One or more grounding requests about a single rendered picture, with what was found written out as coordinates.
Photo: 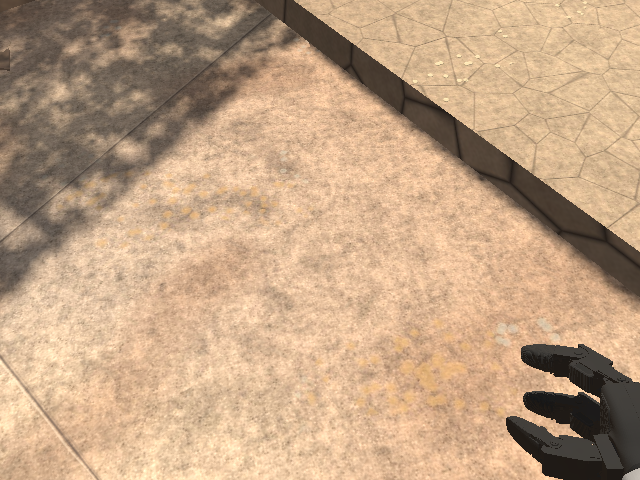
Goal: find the robot right hand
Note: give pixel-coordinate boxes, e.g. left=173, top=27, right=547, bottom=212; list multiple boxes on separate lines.
left=506, top=344, right=640, bottom=480

